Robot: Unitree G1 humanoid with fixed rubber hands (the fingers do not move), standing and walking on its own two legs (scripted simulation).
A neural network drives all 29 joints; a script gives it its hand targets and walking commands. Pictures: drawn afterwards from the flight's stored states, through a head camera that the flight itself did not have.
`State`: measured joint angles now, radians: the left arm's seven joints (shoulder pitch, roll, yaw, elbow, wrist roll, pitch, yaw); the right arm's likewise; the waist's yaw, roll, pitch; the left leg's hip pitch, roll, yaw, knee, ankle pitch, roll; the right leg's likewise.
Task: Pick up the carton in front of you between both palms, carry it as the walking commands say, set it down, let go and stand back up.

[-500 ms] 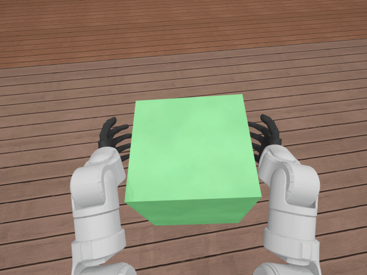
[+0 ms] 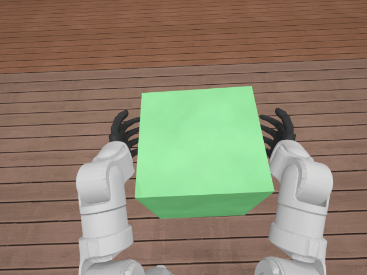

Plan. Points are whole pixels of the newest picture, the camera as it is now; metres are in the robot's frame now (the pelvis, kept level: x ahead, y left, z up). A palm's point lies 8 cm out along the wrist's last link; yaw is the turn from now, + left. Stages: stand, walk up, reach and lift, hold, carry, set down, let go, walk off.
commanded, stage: carry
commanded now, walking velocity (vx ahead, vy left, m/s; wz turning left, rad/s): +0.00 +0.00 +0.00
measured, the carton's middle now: (199, 161) +0.36 +0.00 +0.05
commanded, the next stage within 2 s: none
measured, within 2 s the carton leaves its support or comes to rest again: neither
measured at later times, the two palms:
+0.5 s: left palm (137, 113) +0.43 +0.14 +0.13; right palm (283, 117) +0.42 -0.17 +0.13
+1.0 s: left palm (135, 125) +0.40 +0.14 +0.12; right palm (286, 133) +0.39 -0.17 +0.12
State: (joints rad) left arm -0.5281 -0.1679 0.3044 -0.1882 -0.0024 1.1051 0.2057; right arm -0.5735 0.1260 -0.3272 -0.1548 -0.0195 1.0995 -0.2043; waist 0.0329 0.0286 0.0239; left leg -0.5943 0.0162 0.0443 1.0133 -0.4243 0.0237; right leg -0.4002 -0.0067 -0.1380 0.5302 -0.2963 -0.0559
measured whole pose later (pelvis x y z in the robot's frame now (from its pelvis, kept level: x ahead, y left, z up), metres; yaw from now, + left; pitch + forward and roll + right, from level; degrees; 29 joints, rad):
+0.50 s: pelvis +0.10 +0.00 +0.00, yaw -2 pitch +3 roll +1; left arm -0.51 -0.15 0.32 -0.02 0.09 1.09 0.20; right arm -0.54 0.14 -0.31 -0.01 -0.08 1.10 -0.19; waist 0.00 0.00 -0.10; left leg -0.35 0.01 0.11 0.60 -0.40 0.03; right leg -0.23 -0.01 -0.09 0.55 -0.46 -0.02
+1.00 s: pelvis +0.08 +0.00 +0.01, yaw -2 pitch +0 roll +1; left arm -0.44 -0.15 0.30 0.05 0.10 1.02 0.19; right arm -0.46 0.16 -0.29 0.04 -0.09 1.03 -0.19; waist 0.00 0.00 -0.10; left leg -0.30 0.02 0.10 0.55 -0.35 0.02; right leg -0.18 0.01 -0.09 0.48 -0.41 -0.04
